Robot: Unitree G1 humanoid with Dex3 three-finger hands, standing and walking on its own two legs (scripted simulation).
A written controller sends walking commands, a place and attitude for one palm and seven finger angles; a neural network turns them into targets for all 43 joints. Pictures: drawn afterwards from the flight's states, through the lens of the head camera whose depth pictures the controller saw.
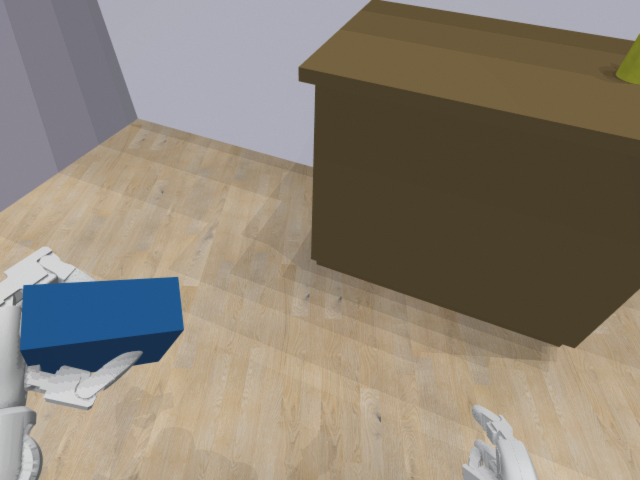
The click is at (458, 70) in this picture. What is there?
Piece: table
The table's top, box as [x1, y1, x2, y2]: [298, 0, 639, 156]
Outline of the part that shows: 298,67 300,81 639,156 639,84 626,82 615,75 616,70 634,41 382,0 371,0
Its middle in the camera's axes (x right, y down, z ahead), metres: +0.53 -0.46 +1.03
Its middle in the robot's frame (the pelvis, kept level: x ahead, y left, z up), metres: +1.11 -0.46 +0.06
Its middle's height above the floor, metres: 0.83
